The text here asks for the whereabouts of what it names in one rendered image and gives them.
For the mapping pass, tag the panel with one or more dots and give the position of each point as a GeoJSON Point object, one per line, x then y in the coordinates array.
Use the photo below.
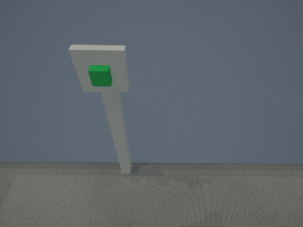
{"type": "Point", "coordinates": [84, 55]}

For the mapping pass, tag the button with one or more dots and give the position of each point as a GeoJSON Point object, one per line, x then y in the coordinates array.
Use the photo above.
{"type": "Point", "coordinates": [100, 75]}

